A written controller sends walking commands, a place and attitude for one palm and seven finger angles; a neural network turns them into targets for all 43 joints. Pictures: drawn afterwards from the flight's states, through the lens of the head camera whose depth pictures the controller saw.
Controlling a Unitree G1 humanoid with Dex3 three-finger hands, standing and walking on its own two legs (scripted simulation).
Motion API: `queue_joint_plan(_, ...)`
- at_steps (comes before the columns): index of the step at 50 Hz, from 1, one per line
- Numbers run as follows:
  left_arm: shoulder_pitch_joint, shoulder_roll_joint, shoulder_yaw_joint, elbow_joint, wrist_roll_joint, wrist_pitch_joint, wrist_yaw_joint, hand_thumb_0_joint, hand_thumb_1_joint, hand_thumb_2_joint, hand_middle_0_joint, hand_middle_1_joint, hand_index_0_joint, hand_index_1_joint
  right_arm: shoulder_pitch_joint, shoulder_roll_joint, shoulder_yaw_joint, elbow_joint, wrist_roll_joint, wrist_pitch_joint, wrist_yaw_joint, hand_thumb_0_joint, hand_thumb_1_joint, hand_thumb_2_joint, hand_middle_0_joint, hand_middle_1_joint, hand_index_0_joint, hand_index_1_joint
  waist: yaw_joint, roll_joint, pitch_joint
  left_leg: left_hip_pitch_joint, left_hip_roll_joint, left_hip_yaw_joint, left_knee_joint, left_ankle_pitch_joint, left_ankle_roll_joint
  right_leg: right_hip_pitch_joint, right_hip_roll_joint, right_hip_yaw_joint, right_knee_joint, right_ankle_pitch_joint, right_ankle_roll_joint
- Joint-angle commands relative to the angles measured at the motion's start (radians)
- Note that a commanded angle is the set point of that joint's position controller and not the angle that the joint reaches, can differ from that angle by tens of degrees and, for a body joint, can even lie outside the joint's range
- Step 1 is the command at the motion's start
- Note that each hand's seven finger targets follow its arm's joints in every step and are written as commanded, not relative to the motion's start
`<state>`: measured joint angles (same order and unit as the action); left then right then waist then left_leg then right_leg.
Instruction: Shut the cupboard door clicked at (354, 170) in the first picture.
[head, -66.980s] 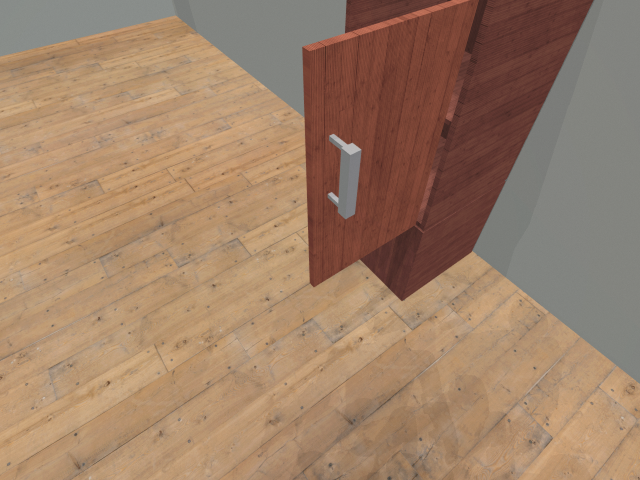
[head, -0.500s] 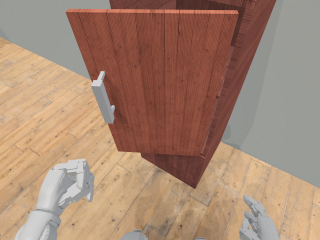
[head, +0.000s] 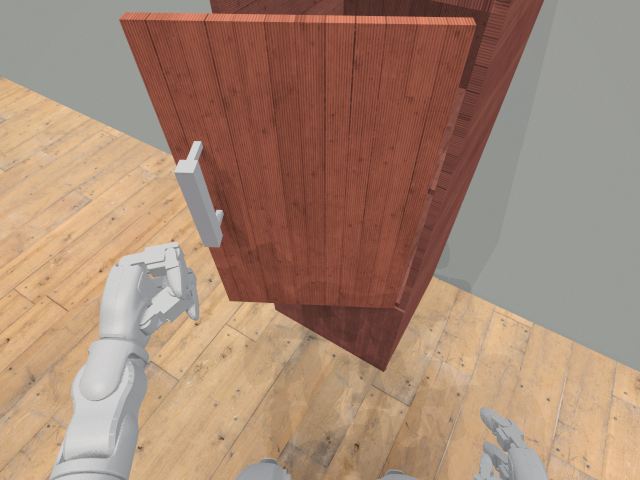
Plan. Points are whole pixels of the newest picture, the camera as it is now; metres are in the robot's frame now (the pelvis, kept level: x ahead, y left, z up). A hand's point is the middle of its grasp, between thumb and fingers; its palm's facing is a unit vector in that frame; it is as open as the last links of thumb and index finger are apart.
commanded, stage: bring the fist close to the handle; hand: left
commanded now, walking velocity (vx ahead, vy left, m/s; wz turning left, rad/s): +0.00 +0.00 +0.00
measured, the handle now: (205, 196) +0.47 +0.20 +0.07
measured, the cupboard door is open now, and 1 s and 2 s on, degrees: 28 28 13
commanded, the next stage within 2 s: push the door shut along its arc in 0.88 s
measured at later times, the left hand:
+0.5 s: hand (216, 258) +0.36 +0.15 +0.08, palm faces -0.03 -1.00 -0.01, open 3.1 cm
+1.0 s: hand (220, 249) +0.37 +0.15 +0.08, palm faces -0.01 -1.00 -0.03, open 3.1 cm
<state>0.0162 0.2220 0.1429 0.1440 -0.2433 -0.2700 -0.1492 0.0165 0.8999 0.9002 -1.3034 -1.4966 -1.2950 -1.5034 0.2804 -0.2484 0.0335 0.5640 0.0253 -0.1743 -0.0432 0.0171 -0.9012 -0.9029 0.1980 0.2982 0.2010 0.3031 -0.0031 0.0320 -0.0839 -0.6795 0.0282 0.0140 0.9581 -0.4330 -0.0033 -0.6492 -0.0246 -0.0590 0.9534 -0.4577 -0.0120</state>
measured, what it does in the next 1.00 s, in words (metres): stands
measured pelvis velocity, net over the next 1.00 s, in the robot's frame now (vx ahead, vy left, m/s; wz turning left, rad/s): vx -0.01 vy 0.00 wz -0.02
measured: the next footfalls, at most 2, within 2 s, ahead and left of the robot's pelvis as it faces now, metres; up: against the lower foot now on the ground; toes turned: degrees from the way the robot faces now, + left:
none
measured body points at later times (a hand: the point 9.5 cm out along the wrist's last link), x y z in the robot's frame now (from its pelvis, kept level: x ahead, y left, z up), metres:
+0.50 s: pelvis +0.00 -0.01 +0.00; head +0.05 -0.02 +0.45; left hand +0.36 +0.21 +0.08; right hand +0.13 -0.26 -0.10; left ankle +0.03 +0.12 -0.68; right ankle +0.01 -0.11 -0.68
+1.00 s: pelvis -0.01 +0.00 +0.00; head +0.04 -0.01 +0.45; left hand +0.37 +0.20 +0.09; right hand +0.11 -0.25 -0.11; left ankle +0.03 +0.12 -0.68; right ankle +0.01 -0.11 -0.68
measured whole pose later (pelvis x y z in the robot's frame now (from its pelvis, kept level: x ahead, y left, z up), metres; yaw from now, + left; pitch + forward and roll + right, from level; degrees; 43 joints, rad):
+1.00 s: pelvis -0.01 +0.00 +0.00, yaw -1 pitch +10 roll +0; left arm -0.37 0.23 0.17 0.61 -0.19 -0.37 -0.15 0.02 0.90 0.90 -1.30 -1.50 -1.30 -1.50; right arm 0.28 -0.26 0.01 0.62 0.03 -0.09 -0.03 0.01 -0.90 -0.90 0.20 0.30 0.20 0.30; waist -0.03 0.02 -0.08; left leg -0.72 0.03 0.03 0.94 -0.41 0.00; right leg -0.70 -0.02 -0.04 0.95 -0.43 -0.01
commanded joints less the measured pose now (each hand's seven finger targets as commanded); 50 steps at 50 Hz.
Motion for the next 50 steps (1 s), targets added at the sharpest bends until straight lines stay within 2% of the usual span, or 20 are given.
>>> queue_joint_plan(1, -0.156, 0.083, -0.014, -0.093, 0.01, -0.045, -0.052, 0.0, 0.9, 0.9, -1.3, -1.5, -1.3, -1.5, -0.036, -0.136, -0.063, -0.137, 0.015, -0.041, 0.0, 0.0, -0.9, -0.9, 0.2, 0.3, 0.2, 0.3, -0.016, -0.038, -0.218, 0.12, -0.027, -0.027, -0.143, 0.199, 0.023, 0.109, 0.034, 0.022, -0.144, 0.268, -0.007)
queue_joint_plan(3, -0.215, 0.079, -0.026, -0.085, 0.001, -0.02, -0.073, 0.0, 0.9, 0.9, -1.3, -1.5, -1.3, -1.5, -0.038, -0.139, -0.063, -0.141, 0.019, -0.03, -0.003, 0.0, -0.9, -0.9, 0.2, 0.3, 0.2, 0.3, -0.023, -0.042, -0.207, 0.115, -0.031, -0.024, -0.146, 0.186, 0.025, 0.109, 0.03, 0.028, -0.157, 0.267, -0.002)
queue_joint_plan(6, -0.3, 0.162, 0.075, -0.089, -0.017, -0.02, -0.054, 0.0, 0.9, 0.9, -1.3, -1.5, -1.3, -1.5, -0.045, -0.146, -0.064, -0.135, 0.015, -0.018, -0.013, 0.0, -0.9, -0.9, 0.2, 0.3, 0.2, 0.3, -0.006, -0.066, -0.232, 0.112, -0.033, -0.021, -0.147, 0.191, 0.025, 0.142, 0.028, 0.038, -0.164, 0.267, -0.002)
queue_joint_plan(10, -0.473, 0.157, 0.09, -0.119, -0.009, -0.098, 0.002, 0.0, 0.9, 0.9, -1.3, -1.5, -1.3, -1.5, -0.061, -0.123, -0.059, -0.115, 0.01, -0.02, -0.013, 0.0, -0.9, -0.9, 0.2, 0.3, 0.2, 0.3, -0.01, -0.016, -0.3, 0.149, -0.031, -0.022, -0.14, 0.217, 0.021, 0.141, 0.027, 0.037, -0.133, 0.292, -0.006)
queue_joint_plan(11, -0.493, 0.189, 0.114, -0.099, 0.0, -0.114, 0.015, 0.0, 0.9, 0.9, -1.3, -1.5, -1.3, -1.5, -0.056, -0.127, -0.06, -0.104, 0.006, -0.018, -0.014, 0.0, -0.9, -0.9, 0.2, 0.3, 0.2, 0.3, -0.01, -0.013, -0.302, 0.14, -0.03, -0.019, -0.131, 0.214, 0.023, 0.14, 0.028, 0.045, -0.132, 0.287, -0.005)
queue_joint_plan(14, -0.506, 0.158, 0.077, 0.008, 0.024, -0.133, 0.009, 0.0, 0.9, 0.9, -1.3, -1.5, -1.3, -1.5, -0.049, -0.124, -0.062, -0.082, 0.007, -0.013, -0.006, 0.0, -0.9, -0.9, 0.2, 0.3, 0.2, 0.3, -0.018, 0.004, -0.301, 0.129, -0.029, -0.012, -0.126, 0.211, 0.022, 0.127, 0.025, 0.05, -0.128, 0.297, -0.005)
queue_joint_plan(18, -0.484, 0.132, 0.037, 0.148, 0.021, -0.075, -0.044, 0.0, 0.9, 0.9, -1.3, -1.5, -1.3, -1.5, -0.026, -0.14, -0.069, -0.085, 0.016, 0.007, 0.0, 0.0, -0.9, -0.9, 0.2, 0.3, 0.2, 0.3, -0.023, -0.036, -0.282, 0.11, -0.031, -0.005, -0.135, 0.211, 0.025, 0.14, 0.023, 0.056, -0.155, 0.321, -0.001)
queue_joint_plan(21, -0.546, 0.201, 0.104, 0.236, -0.003, -0.032, -0.065, 0.0, 0.9, 0.9, -1.3, -1.5, -1.3, -1.5, -0.015, -0.154, -0.065, -0.082, 0.018, 0.028, -0.008, 0.0, -0.9, -0.9, 0.2, 0.3, 0.2, 0.3, -0.024, -0.106, -0.249, 0.063, -0.035, -0.005, -0.136, 0.184, 0.028, 0.161, 0.018, 0.072, -0.186, 0.29, 0.005)
queue_joint_plan(23, -0.639, 0.218, 0.13, 0.228, -0.014, -0.044, -0.061, 0.0, 0.9, 0.9, -1.3, -1.5, -1.3, -1.5, -0.022, -0.149, -0.064, -0.087, 0.019, 0.035, -0.012, 0.0, -0.9, -0.9, 0.2, 0.3, 0.2, 0.3, -0.028, -0.119, -0.269, 0.057, -0.035, -0.003, -0.131, 0.188, 0.029, 0.172, 0.011, 0.082, -0.185, 0.295, 0.009)
queue_joint_plan(25, -0.709, 0.226, 0.147, 0.2, -0.017, -0.087, -0.048, 0.0, 0.9, 0.9, -1.3, -1.5, -1.3, -1.5, -0.026, -0.141, -0.064, -0.084, 0.014, 0.035, -0.013, 0.0, -0.9, -0.9, 0.2, 0.3, 0.2, 0.3, -0.021, -0.086, -0.312, 0.075, -0.036, -0.003, -0.125, 0.203, 0.028, 0.184, 0.011, 0.085, -0.169, 0.312, 0.006)
queue_joint_plan(26, -0.699, 0.244, 0.156, 0.176, -0.01, -0.112, -0.042, 0.0, 0.9, 0.9, -1.3, -1.5, -1.3, -1.5, -0.026, -0.142, -0.064, -0.088, 0.011, 0.034, -0.011, 0.0, -0.9, -0.9, 0.2, 0.3, 0.2, 0.3, -0.005, -0.034, -0.342, 0.089, -0.035, -0.001, -0.121, 0.223, 0.027, 0.199, 0.014, 0.087, -0.155, 0.336, 0.0)
queue_joint_plan(27, -0.691, 0.215, 0.137, 0.175, -0.008, -0.132, -0.038, 0.0, 0.9, 0.9, -1.3, -1.5, -1.3, -1.5, -0.028, -0.133, -0.063, -0.088, 0.011, 0.032, -0.007, 0.0, -0.9, -0.9, 0.2, 0.3, 0.2, 0.3, -0.007, -0.017, -0.357, 0.107, -0.035, -0.001, -0.121, 0.23, 0.026, 0.192, 0.015, 0.079, -0.146, 0.348, -0.001)
queue_joint_plan(30, -0.701, 0.204, 0.112, 0.218, 0.017, -0.17, -0.036, 0.0, 0.9, 0.9, -1.3, -1.5, -1.3, -1.5, -0.007, -0.136, -0.071, -0.064, 0.008, 0.03, 0.0, 0.0, -0.9, -0.9, 0.2, 0.3, 0.2, 0.3, -0.023, -0.019, -0.352, 0.109, -0.028, -0.004, -0.112, 0.228, 0.026, 0.15, 0.022, 0.071, -0.132, 0.347, 0.0)
queue_joint_plan(34, -0.623, 0.169, 0.076, 0.251, 0.018, -0.14, -0.059, 0.0, 0.9, 0.9, -1.3, -1.5, -1.3, -1.5, -0.001, -0.145, -0.079, -0.078, 0.016, 0.041, 0.008, 0.0, -0.9, -0.9, 0.2, 0.3, 0.2, 0.3, -0.017, -0.01, -0.331, 0.11, -0.032, 0.002, -0.134, 0.212, 0.027, 0.145, 0.024, 0.064, -0.15, 0.327, -0.002)
queue_joint_plan(38, -0.666, 0.169, 0.077, 0.268, 0.003, -0.099, -0.055, 0.0, 0.9, 0.9, -1.3, -1.5, -1.3, -1.5, -0.002, -0.152, -0.076, -0.083, 0.022, 0.055, 0.002, 0.0, -0.9, -0.9, 0.2, 0.3, 0.2, 0.3, -0.035, -0.074, -0.272, 0.094, -0.03, -0.004, -0.153, 0.167, 0.03, 0.124, 0.026, 0.056, -0.18, 0.267, 0.003)
queue_joint_plan(42, -0.71, 0.179, 0.098, 0.196, 0.008, -0.142, -0.012, 0.0, 0.9, 0.9, -1.3, -1.5, -1.3, -1.5, -0.012, -0.144, -0.074, -0.086, 0.015, 0.049, -0.001, 0.0, -0.9, -0.9, 0.2, 0.3, 0.2, 0.3, -0.022, -0.034, -0.329, 0.129, -0.029, -0.01, -0.151, 0.18, 0.028, 0.133, 0.029, 0.053, -0.158, 0.272, -0.002)
queue_joint_plan(45, -0.76, 0.177, 0.083, 0.203, 0.034, -0.179, 0.008, 0.0, 0.9, 0.9, -1.3, -1.5, -1.3, -1.5, -0.008, -0.139, -0.073, -0.069, 0.01, 0.043, 0.003, 0.0, -0.9, -0.9, 0.2, 0.3, 0.2, 0.3, -0.035, -0.02, -0.322, 0.131, -0.024, -0.015, -0.144, 0.16, 0.026, 0.098, 0.032, 0.049, -0.146, 0.247, -0.003)
queue_joint_plan(46, -0.736, 0.216, 0.112, 0.228, 0.045, -0.179, 0.013, 0.0, 0.9, 0.9, -1.3, -1.5, -1.3, -1.5, -0.003, -0.147, -0.075, -0.065, 0.008, 0.045, 0.001, 0.0, -0.9, -0.9, 0.2, 0.3, 0.2, 0.3, -0.029, -0.016, -0.317, 0.124, -0.023, -0.015, -0.14, 0.153, 0.027, 0.092, 0.035, 0.052, -0.145, 0.235, -0.005)
queue_joint_plan(47, -0.741, 0.185, 0.083, 0.245, 0.05, -0.178, 0.01, 0.0, 0.9, 0.9, -1.3, -1.5, -1.3, -1.5, -0.007, -0.143, -0.073, -0.065, 0.01, 0.046, 0.004, 0.0, -0.9, -0.9, 0.2, 0.3, 0.2, 0.3, -0.04, -0.025, -0.308, 0.12, -0.023, -0.015, -0.145, 0.144, 0.027, 0.085, 0.032, 0.048, -0.147, 0.228, -0.003)
queue_joint_plan(50, -0.686, 0.174, 0.076, 0.289, 0.049, -0.15, -0.004, 0.0, 0.9, 0.9, -1.3, -1.5, -1.3, -1.5, -0.004, -0.147, -0.074, -0.073, 0.012, 0.05, 0.008, 0.0, -0.9, -0.9, 0.2, 0.3, 0.2, 0.3, -0.029, -0.019, -0.302, 0.121, -0.025, -0.012, -0.154, 0.146, 0.025, 0.094, 0.035, 0.046, -0.156, 0.236, -0.005)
